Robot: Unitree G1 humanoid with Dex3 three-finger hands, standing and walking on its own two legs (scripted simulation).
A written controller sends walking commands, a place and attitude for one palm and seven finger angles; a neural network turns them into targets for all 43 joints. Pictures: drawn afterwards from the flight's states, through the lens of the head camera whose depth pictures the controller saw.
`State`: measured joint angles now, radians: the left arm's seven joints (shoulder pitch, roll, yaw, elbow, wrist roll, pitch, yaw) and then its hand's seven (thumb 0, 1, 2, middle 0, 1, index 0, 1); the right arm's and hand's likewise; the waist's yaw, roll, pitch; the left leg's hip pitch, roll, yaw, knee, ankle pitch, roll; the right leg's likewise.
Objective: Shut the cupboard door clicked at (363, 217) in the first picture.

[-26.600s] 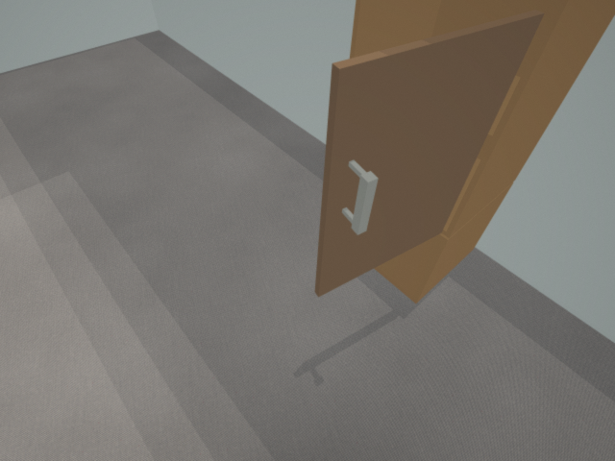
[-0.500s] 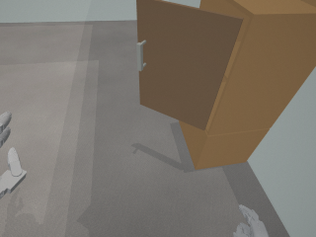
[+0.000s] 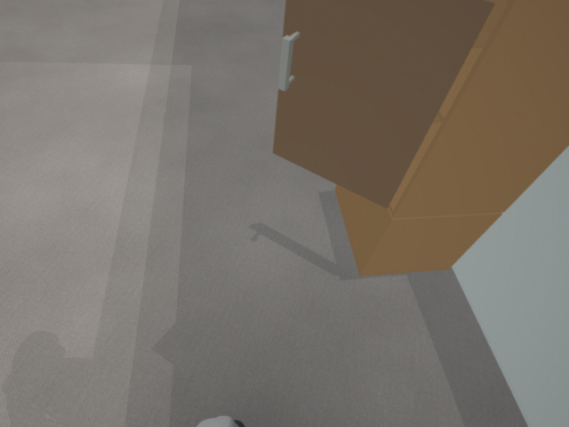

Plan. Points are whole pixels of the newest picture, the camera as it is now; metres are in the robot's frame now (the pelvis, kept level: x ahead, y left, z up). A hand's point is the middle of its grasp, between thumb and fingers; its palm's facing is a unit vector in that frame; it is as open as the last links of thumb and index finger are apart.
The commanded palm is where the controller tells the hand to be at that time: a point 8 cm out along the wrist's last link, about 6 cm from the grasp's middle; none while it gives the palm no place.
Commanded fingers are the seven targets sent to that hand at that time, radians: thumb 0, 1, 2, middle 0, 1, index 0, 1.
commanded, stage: let the arm hang, fingers relaxed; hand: left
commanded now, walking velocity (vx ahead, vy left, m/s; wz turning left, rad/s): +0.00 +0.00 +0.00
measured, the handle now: (289, 61) +0.93 +0.04 +0.02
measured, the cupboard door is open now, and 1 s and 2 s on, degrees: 51 51 51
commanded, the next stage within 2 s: look to check the result in 0.68 s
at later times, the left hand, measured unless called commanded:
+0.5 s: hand out of the picture -0.02 +0.18 -0.17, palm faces -0.02 -0.98 -0.20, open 7.3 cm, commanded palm none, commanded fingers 0.00 0.90 0.90 -0.20 -0.30 -0.20 -0.30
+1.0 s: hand out of the picture +0.02 +0.17 -0.17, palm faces -0.04 -0.98 -0.21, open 7.3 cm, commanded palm none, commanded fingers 0.00 0.90 0.90 -0.20 -0.30 -0.20 -0.30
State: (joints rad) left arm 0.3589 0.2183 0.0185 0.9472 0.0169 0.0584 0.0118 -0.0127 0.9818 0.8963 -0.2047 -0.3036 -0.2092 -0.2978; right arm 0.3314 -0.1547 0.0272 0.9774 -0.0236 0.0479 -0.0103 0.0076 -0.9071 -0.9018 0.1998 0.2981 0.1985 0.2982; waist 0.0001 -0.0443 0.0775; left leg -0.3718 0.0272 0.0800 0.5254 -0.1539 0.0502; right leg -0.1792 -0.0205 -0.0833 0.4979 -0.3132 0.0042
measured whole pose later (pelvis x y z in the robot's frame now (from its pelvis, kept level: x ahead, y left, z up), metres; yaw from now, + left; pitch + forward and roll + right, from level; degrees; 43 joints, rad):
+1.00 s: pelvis +0.03 -0.02 +0.01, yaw -3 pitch -1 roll +0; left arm 0.28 0.17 0.01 1.14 0.01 0.00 0.03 0.00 0.91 0.90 -0.20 -0.30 -0.20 -0.30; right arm 0.27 -0.16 -0.01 1.14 -0.01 0.01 -0.03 0.00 -0.91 -0.90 0.20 0.30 0.20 0.30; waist -0.02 0.01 0.06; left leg -0.25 0.03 0.12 0.41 -0.14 0.02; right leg -0.07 -0.01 -0.04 0.38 -0.29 0.00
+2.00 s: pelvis +0.04 +0.00 +0.01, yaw +15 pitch +2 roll -2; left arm 0.12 0.25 0.08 0.90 0.03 0.05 0.02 0.00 0.91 0.90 -0.20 -0.30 -0.20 -0.30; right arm 0.22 -0.21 -0.05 0.95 -0.03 0.04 -0.01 0.00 -0.91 -0.90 0.20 0.30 0.20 0.30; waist -0.03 0.01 0.10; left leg -0.36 -0.05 -0.06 0.45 -0.13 0.07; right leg -0.46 -0.04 0.02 0.95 -0.37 0.06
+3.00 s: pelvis +0.13 +0.00 -0.01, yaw +52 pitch +1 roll +0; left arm 0.16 0.24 0.06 0.84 0.03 -0.01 -0.02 0.00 0.91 0.90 -0.20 -0.30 -0.20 -0.30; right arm 0.26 -0.24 -0.06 0.93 -0.02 0.04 0.00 0.00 -0.90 -0.90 0.20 0.30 0.20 0.30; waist -0.03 0.04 0.06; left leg -0.32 -0.04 -0.13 0.73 -0.46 0.01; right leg -0.31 -0.03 -0.07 0.59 -0.32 0.03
